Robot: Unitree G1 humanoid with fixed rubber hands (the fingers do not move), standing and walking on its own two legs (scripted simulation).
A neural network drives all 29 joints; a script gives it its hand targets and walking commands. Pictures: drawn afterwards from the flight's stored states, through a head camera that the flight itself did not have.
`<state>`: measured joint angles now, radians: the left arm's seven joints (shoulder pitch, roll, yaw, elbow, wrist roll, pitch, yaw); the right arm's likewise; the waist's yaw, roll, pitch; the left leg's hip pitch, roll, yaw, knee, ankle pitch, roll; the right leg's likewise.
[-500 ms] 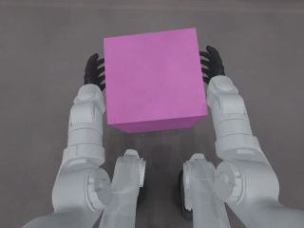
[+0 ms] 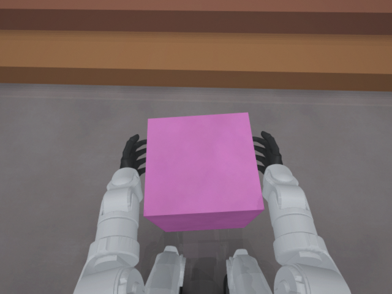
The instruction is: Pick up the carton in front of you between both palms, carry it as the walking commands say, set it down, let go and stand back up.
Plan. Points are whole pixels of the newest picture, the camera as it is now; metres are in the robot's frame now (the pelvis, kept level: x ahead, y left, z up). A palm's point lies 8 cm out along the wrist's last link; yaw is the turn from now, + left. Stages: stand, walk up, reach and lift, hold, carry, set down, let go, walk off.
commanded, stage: reach and lift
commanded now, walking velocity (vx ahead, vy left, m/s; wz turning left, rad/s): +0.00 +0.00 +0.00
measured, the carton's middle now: (201, 179) +0.39 +0.02 -0.10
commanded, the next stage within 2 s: hold in 1.64 s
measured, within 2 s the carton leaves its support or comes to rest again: neither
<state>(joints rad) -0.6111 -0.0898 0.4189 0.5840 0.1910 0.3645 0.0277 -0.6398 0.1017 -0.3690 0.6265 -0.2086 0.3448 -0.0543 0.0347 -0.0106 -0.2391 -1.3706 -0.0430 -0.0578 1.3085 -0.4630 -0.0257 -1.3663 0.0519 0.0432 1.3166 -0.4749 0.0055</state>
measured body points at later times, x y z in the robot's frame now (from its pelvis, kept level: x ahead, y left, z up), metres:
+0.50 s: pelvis +0.05 +0.00 +0.12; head +0.07 +0.00 +0.57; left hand +0.36 +0.16 +0.11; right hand +0.37 -0.14 +0.11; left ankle +0.07 +0.13 -0.60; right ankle +0.06 -0.12 -0.60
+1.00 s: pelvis +0.03 +0.01 +0.14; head +0.02 +0.01 +0.59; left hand +0.35 +0.16 +0.16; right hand +0.35 -0.15 +0.16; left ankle +0.07 +0.13 -0.60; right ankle +0.06 -0.12 -0.60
